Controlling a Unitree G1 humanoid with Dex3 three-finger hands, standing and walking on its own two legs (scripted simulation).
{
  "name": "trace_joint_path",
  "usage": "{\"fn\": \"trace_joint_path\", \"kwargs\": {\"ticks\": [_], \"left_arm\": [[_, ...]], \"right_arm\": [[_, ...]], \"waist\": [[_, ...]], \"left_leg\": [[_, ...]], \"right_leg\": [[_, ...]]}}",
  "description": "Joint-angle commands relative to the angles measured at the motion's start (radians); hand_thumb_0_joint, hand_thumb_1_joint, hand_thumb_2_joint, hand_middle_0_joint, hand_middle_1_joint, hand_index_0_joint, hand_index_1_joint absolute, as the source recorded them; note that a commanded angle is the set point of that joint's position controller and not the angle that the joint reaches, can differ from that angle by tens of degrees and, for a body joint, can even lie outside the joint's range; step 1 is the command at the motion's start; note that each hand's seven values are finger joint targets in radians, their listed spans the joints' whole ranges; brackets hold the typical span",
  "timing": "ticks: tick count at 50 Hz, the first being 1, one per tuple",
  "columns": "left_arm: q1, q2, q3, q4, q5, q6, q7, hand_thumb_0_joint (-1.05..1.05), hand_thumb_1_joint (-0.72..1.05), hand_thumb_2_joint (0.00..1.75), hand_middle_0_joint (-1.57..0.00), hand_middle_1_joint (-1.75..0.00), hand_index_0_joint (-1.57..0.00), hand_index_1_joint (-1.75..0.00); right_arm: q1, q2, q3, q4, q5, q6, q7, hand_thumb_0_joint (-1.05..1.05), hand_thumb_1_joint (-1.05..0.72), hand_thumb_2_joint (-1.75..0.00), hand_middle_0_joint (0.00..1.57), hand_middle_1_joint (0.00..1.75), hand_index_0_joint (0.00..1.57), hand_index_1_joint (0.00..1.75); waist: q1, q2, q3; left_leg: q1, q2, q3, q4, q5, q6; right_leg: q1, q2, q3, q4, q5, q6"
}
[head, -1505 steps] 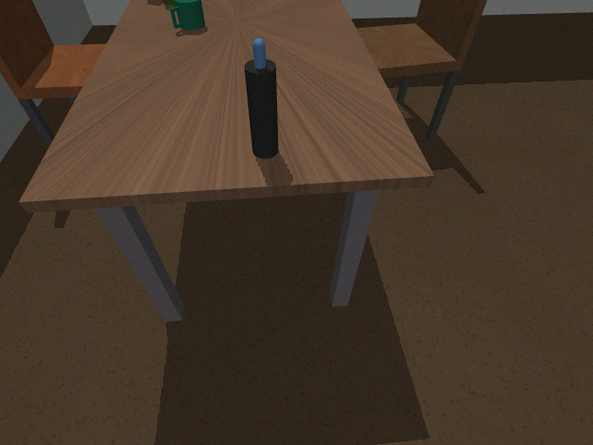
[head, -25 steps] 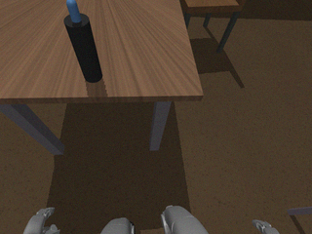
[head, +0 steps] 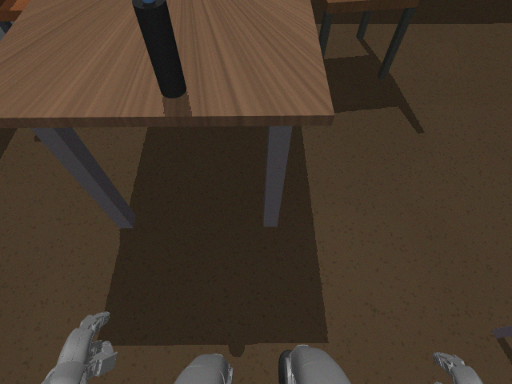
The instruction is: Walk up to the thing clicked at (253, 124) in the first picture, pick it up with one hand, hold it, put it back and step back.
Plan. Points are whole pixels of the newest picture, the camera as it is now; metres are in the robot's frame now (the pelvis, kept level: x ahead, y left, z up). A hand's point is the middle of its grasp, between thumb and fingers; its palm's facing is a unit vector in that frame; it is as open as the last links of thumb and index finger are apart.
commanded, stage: step back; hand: left
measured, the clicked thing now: (159, 39) +0.68 +0.19 +0.12
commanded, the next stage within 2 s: none
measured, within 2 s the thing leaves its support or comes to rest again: neither
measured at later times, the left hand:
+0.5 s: hand out of the picture -0.09 +0.25 -0.16, palm faces -0.08 -0.91 -0.40, open 7.4 cm
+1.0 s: hand out of the picture -0.18 +0.21 -0.15, palm faces +0.03 -0.93 -0.36, open 7.4 cm
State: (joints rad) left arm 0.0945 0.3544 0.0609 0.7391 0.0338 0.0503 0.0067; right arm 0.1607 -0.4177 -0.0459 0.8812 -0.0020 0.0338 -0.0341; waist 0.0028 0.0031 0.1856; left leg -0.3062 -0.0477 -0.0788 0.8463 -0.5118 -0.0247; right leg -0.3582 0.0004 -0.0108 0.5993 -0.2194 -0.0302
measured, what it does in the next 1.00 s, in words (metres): walks backwards: left foot, then right foot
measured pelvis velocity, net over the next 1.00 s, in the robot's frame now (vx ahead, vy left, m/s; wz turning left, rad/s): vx -0.31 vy -0.05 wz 0.06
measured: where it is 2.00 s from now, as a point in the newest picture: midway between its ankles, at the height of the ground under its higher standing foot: outside the picture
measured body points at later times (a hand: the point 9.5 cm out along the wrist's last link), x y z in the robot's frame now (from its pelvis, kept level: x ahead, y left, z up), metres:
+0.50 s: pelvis -0.16 -0.03 -0.01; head -0.10 -0.03 +0.43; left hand -0.09 +0.30 -0.13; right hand -0.02 -0.35 -0.11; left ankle -0.03 +0.12 -0.73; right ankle -0.21 -0.15 -0.73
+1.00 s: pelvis -0.31 -0.05 +0.00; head -0.26 -0.03 +0.44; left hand -0.19 +0.26 -0.12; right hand -0.23 -0.36 -0.12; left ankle -0.31 +0.06 -0.73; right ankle -0.27 -0.16 -0.69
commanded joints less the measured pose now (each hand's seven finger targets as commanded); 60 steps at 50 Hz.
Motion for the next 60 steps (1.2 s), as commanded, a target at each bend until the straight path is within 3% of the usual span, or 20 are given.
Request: {"fn": "trace_joint_path", "kwargs": {"ticks": [1, 2, 4, 5, 6, 9, 19, 24, 26, 27, 31, 38, 41, 44, 46, 47, 48, 51, 58, 60], "left_arm": [[0.006, 0.254, 0.074, -0.07, -0.008, 0.002, 0.01, 0.0, 0.9, 0.9, -0.2, -0.3, -0.2, -0.3], [-0.014, 0.25, 0.067, -0.075, -0.011, 0.007, 0.005, 0.0, 0.9, 0.9, -0.2, -0.3, -0.2, -0.3], [-0.003, 0.183, 0.056, -0.086, -0.018, 0.007, 0.004, 0.0, 0.9, 0.9, -0.2, -0.3, -0.2, -0.3], [-0.045, 0.23, 0.082, -0.079, -0.002, 0.011, 0.019, 0.0, 0.9, 0.9, -0.2, -0.3, -0.2, -0.3], [-0.037, 0.252, 0.088, -0.061, 0.0, 0.013, 0.019, 0.0, 0.9, 0.9, -0.2, -0.3, -0.2, -0.3], [0.084, 0.223, 0.09, 0.002, -0.024, 0.017, 0.006, 0.0, 0.9, 0.9, -0.2, -0.3, -0.2, -0.3], [0.101, 0.207, 0.069, 0.015, -0.009, -0.003, -0.001, 0.0, 0.9, 0.9, -0.2, -0.3, -0.2, -0.3], [0.295, 0.22, 0.081, 0.121, 0.0, -0.012, -0.011, 0.0, 0.9, 0.9, -0.2, -0.3, -0.2, -0.3], [0.178, 0.385, 0.122, 0.055, 0.016, -0.013, -0.015, 0.0, 0.9, 0.9, -0.2, -0.3, -0.2, -0.3], [0.105, 0.443, 0.127, 0.019, 0.023, -0.012, -0.01, 0.0, 0.9, 0.9, -0.2, -0.3, -0.2, -0.3], [-0.068, 0.259, 0.085, -0.016, 0.009, -0.023, 0.006, 0.0, 0.9, 0.9, -0.2, -0.3, -0.2, -0.3], [0.129, 0.244, 0.09, -0.023, 0.01, -0.016, 0.034, 0.0, 0.9, 0.9, -0.2, -0.3, -0.2, -0.3], [0.116, 0.246, 0.083, -0.033, -0.004, -0.005, 0.036, 0.0, 0.9, 0.9, -0.2, -0.3, -0.2, -0.3], [0.02, 0.261, 0.068, -0.056, -0.012, 0.007, 0.025, 0.0, 0.9, 0.9, -0.2, -0.3, -0.2, -0.3], [0.01, 0.2, 0.048, -0.073, -0.024, 0.004, 0.019, 0.0, 0.9, 0.9, -0.2, -0.3, -0.2, -0.3], [-0.074, 0.231, 0.067, -0.08, -0.02, 0.006, 0.033, 0.0, 0.9, 0.9, -0.2, -0.3, -0.2, -0.3], [-0.047, 0.251, 0.072, -0.061, -0.014, 0.011, 0.033, 0.0, 0.9, 0.9, -0.2, -0.3, -0.2, -0.3], [0.04, 0.222, 0.067, 0.007, -0.029, 0.012, 0.021, 0.0, 0.9, 0.9, -0.2, -0.3, -0.2, -0.3], [0.09, 0.198, 0.041, 0.068, -0.021, -0.064, 0.017, 0.0, 0.9, 0.9, -0.2, -0.3, -0.2, -0.3], [0.177, 0.19, 0.048, 0.139, -0.009, -0.087, 0.027, 0.0, 0.9, 0.9, -0.2, -0.3, -0.2, -0.3]], "right_arm": [[0.114, -0.155, -0.058, -0.038, -0.017, -0.035, -0.002, 0.0, -0.9, -0.9, 0.2, 0.3, 0.2, 0.3], [0.135, -0.166, -0.066, -0.033, -0.025, -0.037, -0.002, 0.0, -0.9, -0.9, 0.2, 0.3, 0.2, 0.3], [0.063, -0.303, -0.092, -0.059, -0.049, -0.038, 0.005, 0.0, -0.9, -0.9, 0.2, 0.3, 0.2, 0.3], [0.031, -0.361, -0.106, -0.084, -0.043, -0.036, 0.009, 0.0, -0.9, -0.9, 0.2, 0.3, 0.2, 0.3], [-0.024, -0.337, -0.104, -0.093, -0.041, -0.043, -0.001, 0.0, -0.9, -0.9, 0.2, 0.3, 0.2, 0.3], [-0.122, -0.213, -0.063, -0.111, -0.045, -0.047, -0.004, 0.0, -0.9, -0.9, 0.2, 0.3, 0.2, 0.3], [0.001, -0.229, -0.085, -0.116, -0.033, -0.026, 0.002, 0.0, -0.9, -0.9, 0.2, 0.3, 0.2, 0.3], [-0.094, -0.238, -0.076, -0.142, -0.021, 0.004, 0.012, 0.0, -0.9, -0.9, 0.2, 0.3, 0.2, 0.3], [-0.077, -0.132, -0.05, -0.171, -0.005, 0.0, 0.0, 0.0, -0.9, -0.9, 0.2, 0.3, 0.2, 0.3], [-0.112, -0.181, -0.074, -0.162, -0.015, 0.003, -0.017, 0.0, -0.9, -0.9, 0.2, 0.3, 0.2, 0.3], [0.03, -0.166, -0.057, -0.074, -0.002, -0.001, -0.007, 0.0, -0.9, -0.9, 0.2, 0.3, 0.2, 0.3], [0.002, -0.129, -0.034, -0.109, -0.021, -0.031, -0.015, 0.0, -0.9, -0.9, 0.2, 0.3, 0.2, 0.3], [0.057, -0.131, -0.041, -0.084, -0.027, -0.031, -0.01, 0.0, -0.9, -0.9, 0.2, 0.3, 0.2, 0.3], [0.164, -0.151, -0.061, -0.037, -0.025, -0.025, -0.005, 0.0, -0.9, -0.9, 0.2, 0.3, 0.2, 0.3], [0.095, -0.289, -0.089, -0.061, -0.037, -0.014, 0.001, 0.0, -0.9, -0.9, 0.2, 0.3, 0.2, 0.3], [0.052, -0.351, -0.096, -0.087, -0.039, -0.012, 0.007, 0.0, -0.9, -0.9, 0.2, 0.3, 0.2, 0.3], [-0.011, -0.321, -0.093, -0.097, -0.04, -0.021, -0.001, 0.0, -0.9, -0.9, 0.2, 0.3, 0.2, 0.3], [-0.084, -0.201, -0.055, -0.118, -0.047, -0.018, -0.005, 0.0, -0.9, -0.9, 0.2, 0.3, 0.2, 0.3], [-0.015, -0.193, -0.065, -0.083, -0.044, -0.007, 0.023, 0.0, -0.9, -0.9, 0.2, 0.3, 0.2, 0.3], [-0.039, -0.198, -0.063, -0.068, -0.036, 0.014, 0.033, 0.0, -0.9, -0.9, 0.2, 0.3, 0.2, 0.3]], "waist": [[-0.009, -0.156, -0.297], [-0.028, -0.118, -0.277], [-0.01, 0.231, -0.225], [-0.057, 0.229, -0.205], [-0.033, 0.204, -0.157], [0.061, 0.11, -0.113], [-0.036, 0.215, -0.253], [0.055, 0.177, -0.287], [0.036, -0.247, -0.165], [0.085, -0.314, -0.105], [-0.05, -0.144, -0.078], [0.073, -0.209, -0.238], [0.064, -0.202, -0.289], [-0.008, -0.123, -0.31], [0.009, 0.194, -0.272], [-0.054, 0.263, -0.231], [-0.017, 0.211, -0.183], [0.042, 0.088, -0.165], [-0.042, 0.2, -0.263], [0.005, 0.166, -0.263]], "left_leg": [[0.066, 0.012, 0.082, -0.359, 0.221, 0.033], [0.122, 0.033, 0.051, -0.425, 0.327, 0.051], [0.182, 0.373, -0.41, -0.54, 0.47, 0.202], [-0.015, 0.489, -0.487, -0.554, 0.476, 0.325], [-0.092, 0.503, -0.496, -0.568, 0.458, 0.346], [-0.027, 0.279, -0.159, -0.511, 0.529, 0.205], [0.252, 0.311, -0.13, -0.417, 0.528, 0.261], [0.019, 0.236, -0.067, -0.294, 0.382, 0.153], [-0.295, -0.054, 0.024, 0.027, -0.054, 0.024], [-0.204, -0.02, -0.053, 0.237, -0.129, 0.004], [-0.168, -0.083, -0.085, 0.38, 0.084, 0.012], [-0.268, 0.006, -0.009, 0.047, -0.05, -0.004], [-0.145, 0.012, 0.056, -0.171, 0.013, 0.012], [0.08, 0.026, 0.083, -0.434, 0.338, 0.049], [0.178, 0.337, -0.325, -0.465, 0.628, 0.215], [-0.006, 0.471, -0.45, -0.511, 0.652, 0.355], [-0.071, 0.485, -0.434, -0.507, 0.641, 0.363], [-0.005, 0.299, -0.131, -0.425, 0.751, 0.258], [0.244, 0.242, -0.078, -0.354, 0.319, 0.226], [0.132, 0.217, -0.03, -0.239, 0.316, 0.179]], "right_leg": [[0.247, -0.194, 0.215, -0.003, 0.343, -0.135], [0.153, -0.178, 0.21, 0.008, 0.229, -0.097], [-0.169, 0.089, 0.067, 0.311, -0.329, 0.001], [-0.082, 0.097, 0.166, 0.523, -0.452, 0.019], [-0.061, 0.08, 0.223, 0.656, -0.412, 0.017], [-0.13, 0.133, 0.237, 0.723, -0.254, 0.012], [-0.044, 0.03, 0.109, 0.253, -0.299, 0.083], [0.243, 0.006, 0.036, -0.192, -0.068, 0.002], [0.13, -0.288, 0.486, -0.301, -0.186, -0.123], [-0.13, -0.434, 0.617, -0.377, -0.223, -0.259], [-0.063, -0.184, 0.168, -0.216, 0.121, -0.112], [0.43, -0.282, 0.226, -0.056, 0.554, -0.193], [0.436, -0.272, 0.211, 0.011, 0.623, -0.164], [0.243, -0.241, 0.176, 0.067, 0.4, -0.096], [-0.085, 0.001, 0.005, 0.298, -0.145, 0.008], [-0.054, 0.046, 0.06, 0.501, -0.471, 0.027], [-0.026, 0.021, 0.145, 0.615, -0.444, 0.024], [-0.089, 0.094, 0.17, 0.716, -0.32, 0.014], [0.018, 0.011, 0.015, -0.023, -0.279, 0.05], [0.208, 0.039, -0.031, -0.334, -0.08, 0.028]]}}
